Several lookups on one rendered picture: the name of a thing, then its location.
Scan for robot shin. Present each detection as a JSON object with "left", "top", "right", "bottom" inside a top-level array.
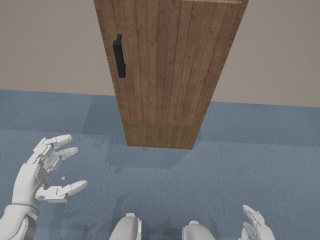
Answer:
[
  {"left": 126, "top": 213, "right": 136, "bottom": 217},
  {"left": 189, "top": 221, "right": 199, "bottom": 225}
]

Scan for left robot hand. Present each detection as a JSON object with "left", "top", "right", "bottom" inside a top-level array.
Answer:
[{"left": 11, "top": 134, "right": 88, "bottom": 208}]

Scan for right robot shin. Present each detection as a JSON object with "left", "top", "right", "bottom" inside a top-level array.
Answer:
[{"left": 189, "top": 221, "right": 199, "bottom": 225}]

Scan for handle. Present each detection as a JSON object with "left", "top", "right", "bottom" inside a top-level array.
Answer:
[{"left": 112, "top": 34, "right": 126, "bottom": 78}]

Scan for right robot hand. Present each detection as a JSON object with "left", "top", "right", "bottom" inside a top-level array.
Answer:
[{"left": 238, "top": 204, "right": 276, "bottom": 240}]

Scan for left robot shin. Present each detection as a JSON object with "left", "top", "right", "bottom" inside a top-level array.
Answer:
[{"left": 126, "top": 213, "right": 136, "bottom": 217}]

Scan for robot left forearm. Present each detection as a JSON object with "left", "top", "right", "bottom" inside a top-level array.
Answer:
[{"left": 0, "top": 203, "right": 40, "bottom": 240}]

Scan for cupboard door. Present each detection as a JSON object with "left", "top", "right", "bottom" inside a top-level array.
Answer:
[{"left": 99, "top": 0, "right": 242, "bottom": 126}]

